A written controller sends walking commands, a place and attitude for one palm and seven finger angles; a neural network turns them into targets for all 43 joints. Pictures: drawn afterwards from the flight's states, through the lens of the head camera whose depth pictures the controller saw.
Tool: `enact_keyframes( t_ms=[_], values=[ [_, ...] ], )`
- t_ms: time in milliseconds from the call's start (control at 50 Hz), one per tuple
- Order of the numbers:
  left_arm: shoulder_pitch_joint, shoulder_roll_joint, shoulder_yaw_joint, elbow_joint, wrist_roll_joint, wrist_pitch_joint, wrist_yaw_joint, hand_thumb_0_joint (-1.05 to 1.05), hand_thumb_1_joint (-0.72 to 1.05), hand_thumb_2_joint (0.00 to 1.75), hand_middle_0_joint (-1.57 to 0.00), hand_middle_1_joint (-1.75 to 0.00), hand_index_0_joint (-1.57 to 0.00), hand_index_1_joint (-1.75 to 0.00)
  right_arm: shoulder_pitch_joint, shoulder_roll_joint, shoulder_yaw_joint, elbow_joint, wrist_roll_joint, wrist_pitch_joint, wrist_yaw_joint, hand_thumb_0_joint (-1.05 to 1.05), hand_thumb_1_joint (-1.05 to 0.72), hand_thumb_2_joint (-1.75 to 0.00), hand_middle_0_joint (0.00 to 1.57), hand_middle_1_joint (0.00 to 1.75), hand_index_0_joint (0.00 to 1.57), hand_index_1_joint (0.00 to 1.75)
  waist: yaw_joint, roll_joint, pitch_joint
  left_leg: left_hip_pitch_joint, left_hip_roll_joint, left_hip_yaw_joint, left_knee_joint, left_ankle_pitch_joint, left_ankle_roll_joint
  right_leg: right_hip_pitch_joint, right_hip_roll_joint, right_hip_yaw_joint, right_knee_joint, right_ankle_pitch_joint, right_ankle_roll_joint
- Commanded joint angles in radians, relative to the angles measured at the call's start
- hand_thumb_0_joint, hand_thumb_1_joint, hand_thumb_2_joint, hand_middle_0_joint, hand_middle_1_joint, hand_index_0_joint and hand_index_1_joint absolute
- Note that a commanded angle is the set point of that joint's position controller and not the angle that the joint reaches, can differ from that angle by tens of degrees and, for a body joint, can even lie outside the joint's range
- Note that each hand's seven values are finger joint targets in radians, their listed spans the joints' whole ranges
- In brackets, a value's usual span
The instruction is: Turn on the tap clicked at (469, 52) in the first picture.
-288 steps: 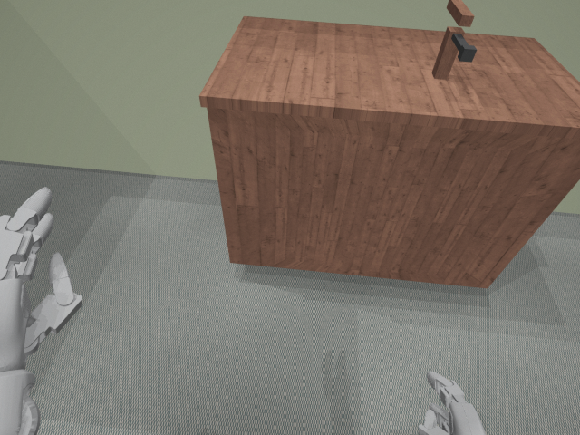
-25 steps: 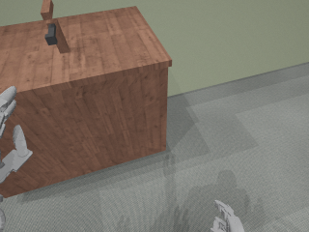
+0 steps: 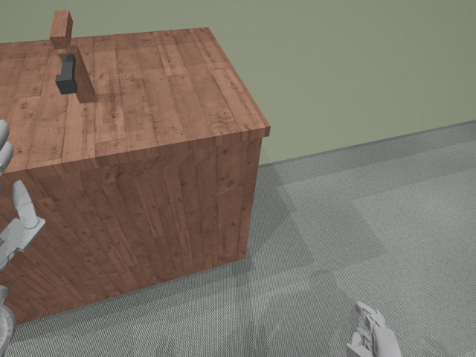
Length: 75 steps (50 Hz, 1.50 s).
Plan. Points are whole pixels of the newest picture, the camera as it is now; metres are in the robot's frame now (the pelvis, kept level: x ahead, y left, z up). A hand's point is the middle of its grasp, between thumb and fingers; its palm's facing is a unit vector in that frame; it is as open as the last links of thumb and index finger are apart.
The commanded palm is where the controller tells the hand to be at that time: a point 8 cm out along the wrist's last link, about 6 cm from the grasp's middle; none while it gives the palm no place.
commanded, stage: take the last steps up to it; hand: left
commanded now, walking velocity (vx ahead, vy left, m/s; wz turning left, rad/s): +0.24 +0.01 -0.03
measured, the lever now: (66, 83) +0.54 +0.37 +0.17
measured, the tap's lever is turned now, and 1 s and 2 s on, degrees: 0 0 0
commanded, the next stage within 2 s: come to a stop and stand still in 0.40 s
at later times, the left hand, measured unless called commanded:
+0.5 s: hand (125, 175) +0.32 +0.18 +0.17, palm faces +0.35 -0.81 -0.47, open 7.4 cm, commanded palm +0.25 +0.23 +0.18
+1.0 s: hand (124, 150) +0.34 +0.18 +0.20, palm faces +0.38 -0.79 -0.48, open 7.4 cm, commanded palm +0.26 +0.22 +0.18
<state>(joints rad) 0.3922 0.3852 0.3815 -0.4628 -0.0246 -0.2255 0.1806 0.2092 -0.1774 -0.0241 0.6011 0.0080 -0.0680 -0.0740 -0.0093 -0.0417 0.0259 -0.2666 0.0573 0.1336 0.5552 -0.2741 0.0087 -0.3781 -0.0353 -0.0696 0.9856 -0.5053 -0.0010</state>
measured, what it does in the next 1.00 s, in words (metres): walks ahead: right foot, then left foot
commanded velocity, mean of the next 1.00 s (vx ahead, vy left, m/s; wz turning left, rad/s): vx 0.03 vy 0.00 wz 0.01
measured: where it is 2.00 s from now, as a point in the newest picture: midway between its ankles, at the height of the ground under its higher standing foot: outside the picture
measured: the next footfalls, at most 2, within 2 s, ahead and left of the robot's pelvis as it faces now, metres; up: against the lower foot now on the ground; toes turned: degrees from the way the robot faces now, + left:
right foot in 0.24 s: +0.17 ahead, -0.10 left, +0.00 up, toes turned -5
left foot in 0.62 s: +0.19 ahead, +0.07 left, +0.00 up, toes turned -5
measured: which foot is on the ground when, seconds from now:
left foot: down 0.00-0.24, up 0.26-0.60, down 0.62-1.00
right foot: up 0.00-0.22, down 0.24-1.00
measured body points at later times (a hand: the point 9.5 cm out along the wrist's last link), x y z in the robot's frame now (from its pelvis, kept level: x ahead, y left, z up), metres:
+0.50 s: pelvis +0.09 -0.05 +0.01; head +0.13 -0.06 +0.46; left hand +0.29 +0.22 +0.20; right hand +0.25 -0.31 -0.09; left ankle +0.12 +0.10 -0.68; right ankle +0.11 -0.12 -0.73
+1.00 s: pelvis +0.10 -0.06 +0.00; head +0.13 -0.07 +0.45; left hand +0.31 +0.22 +0.22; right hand +0.28 -0.25 -0.09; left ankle +0.15 +0.09 -0.73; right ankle +0.11 -0.14 -0.73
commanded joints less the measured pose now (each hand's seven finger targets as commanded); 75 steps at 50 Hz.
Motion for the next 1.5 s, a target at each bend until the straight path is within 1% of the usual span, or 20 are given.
enact_keyframes(
  t_ms=[0, 100, 180, 200, 240, 280, 380, 500, 560, 660, 780, 840, 900, 920, 940, 1040, 1100, 1220, 1300, 1480],
  values=[
    [-0.022, 0.120, 0.046, -0.269, 0.003, -0.058, -0.014, 0.00, 0.90, 0.90, -0.20, -0.30, -0.20, -0.30, -0.053, -0.140, -0.034, -0.129, 0.006, -0.063, 0.015, 0.00, -0.90, -0.90, 0.20, 0.30, 0.20, 0.30, 0.005, 0.235, -0.076, 0.211, 0.270, -0.274, -0.235, 0.282, 0.195, -0.266, -0.052, 0.029, 0.078, 0.079, 0.016],
    [0.038, 0.145, 0.080, -0.323, -0.001, -0.052, -0.013, 0.00, 0.90, 0.90, -0.20, -0.30, -0.20, -0.30, -0.056, -0.131, -0.018, -0.134, -0.005, -0.089, 0.027, 0.00, -0.90, -0.90, 0.20, 0.30, 0.20, 0.30, 0.003, 0.293, -0.101, 0.116, 0.216, -0.120, -0.227, 0.361, 0.129, -0.036, -0.008, -0.075, -0.238, 0.197, 0.024],
    [0.008, 0.164, 0.121, -0.230, 0.003, -0.043, -0.002, 0.00, 0.90, 0.90, -0.20, -0.30, -0.20, -0.30, -0.072, -0.119, -0.014, -0.123, -0.002, -0.076, 0.017, 0.00, -0.90, -0.90, 0.20, 0.30, 0.20, 0.30, 0.018, 0.203, -0.134, 0.044, 0.177, -0.051, -0.034, 0.226, 0.071, 0.224, 0.034, -0.129, -0.502, 0.288, 0.017],
    [-0.002, 0.180, 0.131, -0.208, 0.007, -0.042, 0.000, 0.00, 0.90, 0.90, -0.20, -0.30, -0.20, -0.30, -0.072, -0.108, -0.015, -0.117, 0.001, -0.068, 0.017, 0.00, -0.90, -0.90, 0.20, 0.30, 0.20, 0.30, 0.020, 0.089, -0.169, -0.019, 0.133, -0.013, 0.139, 0.142, 0.050, 0.317, -0.037, -0.026, -0.549, 0.344, -0.016],
    [-0.022, 0.210, 0.146, -0.182, 0.003, -0.033, 0.001, 0.00, 0.90, 0.90, -0.20, -0.30, -0.20, -0.30, -0.105, -0.086, -0.006, -0.138, -0.001, -0.063, 0.017, 0.00, -0.90, -0.90, 0.20, 0.30, 0.20, 0.30, 0.027, -0.261, -0.166, -0.350, -0.043, -0.033, 0.578, -0.312, -0.012, 0.431, -0.380, 0.531, -0.668, 0.551, -0.200],
    [-0.014, 0.186, 0.135, -0.155, -0.007, -0.043, -0.013, 0.00, 0.90, 0.90, -0.20, -0.30, -0.20, -0.30, -0.089, -0.111, -0.026, -0.106, 0.002, -0.060, 0.027, 0.00, -0.90, -0.90, 0.20, 0.30, 0.20, 0.30, 0.017, -0.160, -0.125, -0.355, 0.020, -0.156, 0.686, -0.217, -0.027, 0.327, -0.369, 0.471, -0.695, 0.425, -0.195],
    [0.057, 0.155, 0.121, -0.212, 0.001, -0.069, -0.013, 0.00, 0.90, 0.90, -0.20, -0.30, -0.20, -0.30, -0.117, -0.108, -0.007, -0.108, -0.003, -0.018, 0.029, 0.00, -0.90, -0.90, 0.20, 0.30, 0.20, 0.30, -0.001, -0.082, -0.136, -0.253, 0.031, -0.090, 0.467, -0.058, -0.039, 0.249, -0.265, 0.118, -0.663, 0.618, -0.141],
    [0.107, 0.165, 0.131, -0.297, -0.009, -0.064, 0.013, 0.00, 0.90, 0.90, -0.20, -0.30, -0.20, -0.30, -0.101, -0.113, -0.024, -0.159, -0.012, -0.039, 0.014, 0.00, -0.90, -0.90, 0.20, 0.30, 0.20, 0.30, 0.039, -0.037, -0.157, -0.127, -0.016, -0.015, 0.107, -0.018, -0.021, 0.315, -0.246, 0.128, -0.628, 0.674, -0.147],
    [0.081, 0.154, 0.110, -0.312, -0.013, -0.053, 0.019, 0.00, 0.90, 0.90, -0.20, -0.30, -0.20, -0.30, -0.069, -0.122, -0.029, -0.162, -0.011, -0.034, 0.008, 0.00, -0.90, -0.90, 0.20, 0.30, 0.20, 0.30, 0.011, 0.020, -0.187, 0.060, -0.025, -0.036, -0.105, 0.169, -0.031, 0.291, -0.192, 0.086, -0.531, 0.662, -0.079],
    [0.044, 0.150, 0.083, -0.241, -0.011, -0.051, -0.004, 0.00, 0.90, 0.90, -0.20, -0.30, -0.20, -0.30, -0.069, -0.139, -0.027, -0.167, -0.013, -0.036, 0.006, 0.00, -0.90, -0.90, 0.20, 0.30, 0.20, 0.30, 0.018, 0.293, -0.113, 0.134, 0.267, -0.335, -0.227, 0.672, 0.094, 0.056, 0.004, 0.029, -0.292, 0.008, 0.013],
    [0.032, 0.137, 0.051, -0.330, -0.002, -0.035, -0.008, 0.00, 0.90, 0.90, -0.20, -0.30, -0.20, -0.30, -0.038, -0.143, -0.021, -0.159, -0.015, -0.076, 0.036, 0.00, -0.90, -0.90, 0.20, 0.30, 0.20, 0.30, 0.009, 0.280, -0.201, 0.239, 0.215, -0.195, -0.134, 0.746, 0.054, 0.128, 0.026, 0.013, -0.480, 0.195, 0.008],
    [0.065, 0.145, 0.076, -0.315, -0.008, -0.018, -0.011, 0.00, 0.90, 0.90, -0.20, -0.30, -0.20, -0.30, -0.063, -0.136, -0.009, -0.170, -0.009, -0.069, 0.036, 0.00, -0.90, -0.90, 0.20, 0.30, 0.20, 0.30, 0.012, 0.199, -0.199, 0.113, 0.176, -0.151, -0.099, 0.526, 0.018, 0.261, 0.005, 0.029, -0.578, 0.405, 0.009],
    [0.097, 0.139, 0.087, -0.233, -0.033, 0.008, -0.014, 0.00, 0.90, 0.90, -0.20, -0.30, -0.20, -0.30, -0.066, -0.110, -0.003, -0.172, 0.000, -0.052, 0.028, 0.00, -0.90, -0.90, 0.20, 0.30, 0.20, 0.30, 0.007, -0.004, -0.168, 0.007, 0.047, -0.083, -0.009, 0.136, -0.040, 0.234, -0.105, 0.185, -0.614, 0.613, -0.039],
    [-0.847, 0.834, 0.414, -0.376, -0.064, -0.102, -0.008, 0.00, 0.90, 0.90, -0.20, -0.30, -0.20, -0.30, 0.054, -0.163, 0.065, -0.253, 0.005, -0.068, -0.056, 0.00, -0.90, -0.90, 0.20, 0.30, 0.20, 0.30, -0.032, 0.061, -0.042, 0.031, -0.011, -0.104, -0.147, 0.093, -0.018, 0.209, -0.030, 0.102, -0.613, 0.447, 0.000],
    [-0.442, 0.329, 0.303, 0.028, -0.041, -0.068, -0.033, 0.00, 0.90, 0.90, -0.20, -0.30, -0.20, -0.30, -0.096, -0.053, 0.017, -0.193, 0.025, -0.111, -0.024, 0.00, -0.90, -0.90, 0.20, 0.30, 0.20, 0.30, 0.041, 0.116, -0.177, 0.114, 0.058, -0.083, -0.095, 0.113, -0.001, 0.067, -0.041, 0.110, -0.562, 0.281, -0.038],
    [-0.070, 0.114, 0.055, 0.070, -0.049, -0.040, -0.076, 0.00, 0.90, 0.90, -0.20, -0.30, -0.20, -0.30, -0.055, -0.135, 0.003, -0.173, 0.007, -0.118, 0.029, 0.00, -0.90, -0.90, 0.20, 0.30, 0.20, 0.30, 0.043, -0.082, -0.089, 0.050, -0.037, -0.084, 0.011, -0.011, -0.005, 0.099, -0.116, 0.263, -0.741, 0.221, -0.025],
    [-0.034, 0.074, -0.013, -0.042, -0.030, -0.015, -0.072, 0.00, 0.90, 0.90, -0.20, -0.30, -0.20, -0.30, -0.081, -0.141, 0.000, -0.167, 0.009, -0.125, 0.039, 0.00, -0.90, -0.90, 0.20, 0.30, 0.20, 0.30, 0.037, -0.145, -0.064, 0.066, -0.046, -0.109, -0.006, 0.004, 0.001, 0.070, -0.099, 0.231, -0.772, 0.111, -0.009],
    [-0.146, 0.273, 0.160, -0.257, -0.011, -0.048, -0.024, 0.00, 0.90, 0.90, -0.20, -0.30, -0.20, -0.30, -0.145, -0.165, -0.010, -0.176, -0.010, -0.118, 0.008, 0.00, -0.90, -0.90, 0.20, 0.30, 0.20, 0.30, 0.034, 0.048, -0.037, 0.084, -0.053, -0.142, -0.102, 0.049, 0.001, 0.075, -0.054, 0.184, -0.779, 0.082, -0.008],
    [-0.055, 0.236, 0.163, -0.315, -0.022, -0.058, -0.011, 0.00, 0.90, 0.90, -0.20, -0.30, -0.20, -0.30, -0.133, -0.155, -0.009, -0.182, -0.013, -0.118, 0.008, 0.00, -0.90, -0.90, 0.20, 0.30, 0.20, 0.30, 0.030, 0.239, -0.107, 0.078, -0.042, -0.155, -0.125, 0.159, 0.005, 0.239, -0.023, 0.157, -0.713, 0.327, -0.023],
    [0.122, 0.098, 0.088, -0.163, -0.042, -0.039, -0.034, 0.00, 0.90, 0.90, -0.20, -0.30, -0.20, -0.30, -0.098, -0.180, -0.031, -0.158, -0.015, -0.115, 0.026, 0.00, -0.90, -0.90, 0.20, 0.30, 0.20, 0.30, 0.015, 0.047, -0.159, 0.121, -0.019, -0.160, -0.149, 0.342, -0.006, 0.296, 0.021, 0.072, -0.665, 0.575, 0.000]
  ],
)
